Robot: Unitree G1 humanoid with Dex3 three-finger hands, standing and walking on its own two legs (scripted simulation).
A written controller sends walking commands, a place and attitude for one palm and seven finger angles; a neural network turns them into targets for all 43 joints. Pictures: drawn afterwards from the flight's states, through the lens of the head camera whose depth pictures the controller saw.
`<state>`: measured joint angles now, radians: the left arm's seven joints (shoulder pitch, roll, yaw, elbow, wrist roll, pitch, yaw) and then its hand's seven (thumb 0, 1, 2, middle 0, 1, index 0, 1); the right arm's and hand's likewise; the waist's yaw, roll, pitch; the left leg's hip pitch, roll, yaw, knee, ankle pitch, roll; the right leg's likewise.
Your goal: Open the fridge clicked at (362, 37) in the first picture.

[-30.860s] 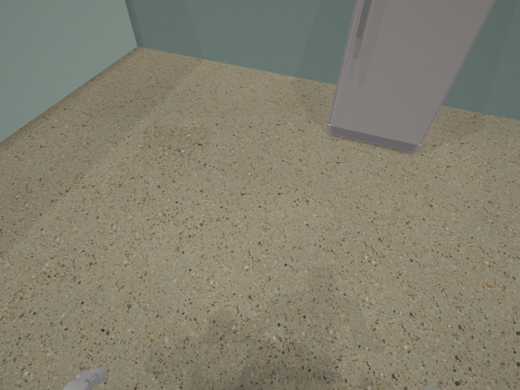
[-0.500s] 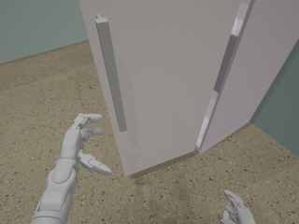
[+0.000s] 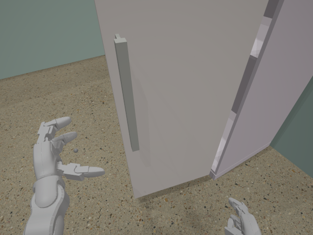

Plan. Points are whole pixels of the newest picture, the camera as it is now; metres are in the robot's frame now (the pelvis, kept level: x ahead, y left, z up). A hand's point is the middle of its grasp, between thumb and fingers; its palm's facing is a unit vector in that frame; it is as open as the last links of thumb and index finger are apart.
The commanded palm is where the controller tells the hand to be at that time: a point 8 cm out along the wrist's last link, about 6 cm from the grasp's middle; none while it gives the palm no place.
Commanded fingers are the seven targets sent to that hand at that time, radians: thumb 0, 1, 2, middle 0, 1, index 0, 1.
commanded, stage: draw the hand back to the body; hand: left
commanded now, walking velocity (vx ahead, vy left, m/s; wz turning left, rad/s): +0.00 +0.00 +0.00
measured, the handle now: (128, 102) +0.49 +0.16 +0.09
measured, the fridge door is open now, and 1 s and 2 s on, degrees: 78 78 78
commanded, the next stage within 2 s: step back with the hand held close in 1.04 s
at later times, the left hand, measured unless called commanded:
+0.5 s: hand (40, 161) +0.21 +0.27 +0.15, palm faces +0.40 -0.85 -0.35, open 10.4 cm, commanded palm +0.16 +0.31 +0.17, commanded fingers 0.00 0.65 0.78 -0.21 -0.45 -0.21 -0.45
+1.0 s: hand (23, 163) +0.19 +0.29 +0.17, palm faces +0.48 -0.80 -0.36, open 7.5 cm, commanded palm +0.14 +0.32 +0.19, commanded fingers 0.00 0.90 0.90 -0.20 -0.30 -0.20 -0.30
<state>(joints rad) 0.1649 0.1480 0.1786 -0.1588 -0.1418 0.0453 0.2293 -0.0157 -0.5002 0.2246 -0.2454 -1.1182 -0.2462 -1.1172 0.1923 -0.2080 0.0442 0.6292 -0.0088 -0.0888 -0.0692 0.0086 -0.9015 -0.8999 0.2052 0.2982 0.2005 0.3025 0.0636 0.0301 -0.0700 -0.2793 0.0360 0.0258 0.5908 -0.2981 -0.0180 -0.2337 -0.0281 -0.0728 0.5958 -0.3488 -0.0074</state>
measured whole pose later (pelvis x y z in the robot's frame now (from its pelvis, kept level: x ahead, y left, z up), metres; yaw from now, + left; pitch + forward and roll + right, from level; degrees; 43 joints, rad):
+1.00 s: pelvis +0.00 +0.02 +0.01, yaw +0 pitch -5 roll +0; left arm 0.43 0.34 0.34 -0.36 -0.07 -0.05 0.10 0.01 0.88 0.89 -0.21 -0.31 -0.21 -0.30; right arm 0.19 -0.22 0.03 0.66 -0.01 -0.14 -0.09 0.01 -0.90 -0.90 0.21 0.30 0.20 0.30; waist 0.09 0.04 0.03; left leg -0.10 0.02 0.04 0.41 -0.22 0.00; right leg -0.04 -0.04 -0.06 0.39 -0.25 0.02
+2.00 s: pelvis -0.11 +0.03 -0.01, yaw +6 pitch -2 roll -3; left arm 0.49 0.44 0.45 -0.50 0.00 -0.28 0.13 0.01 0.89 0.90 -0.21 -0.30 -0.21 -0.30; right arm 0.24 -0.20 0.01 0.58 -0.01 -0.14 -0.08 0.01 -0.90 -0.90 0.21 0.30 0.20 0.30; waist 0.01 0.00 0.05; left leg -0.45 0.00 -0.02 0.59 -0.14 0.04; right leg -0.35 0.03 0.01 0.57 -0.20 0.03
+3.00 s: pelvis -0.26 +0.01 +0.00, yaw +1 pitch -1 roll +0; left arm 0.52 0.41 0.41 -0.41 -0.03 -0.24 0.15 0.01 0.89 0.90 -0.21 -0.30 -0.21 -0.30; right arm 0.29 -0.23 -0.01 0.65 -0.01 -0.17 -0.08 0.01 -0.90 -0.90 0.20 0.30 0.20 0.30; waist -0.04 -0.02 -0.06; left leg -0.31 0.01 0.05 0.54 -0.22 0.02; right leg -0.19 0.01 -0.01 0.53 -0.33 -0.01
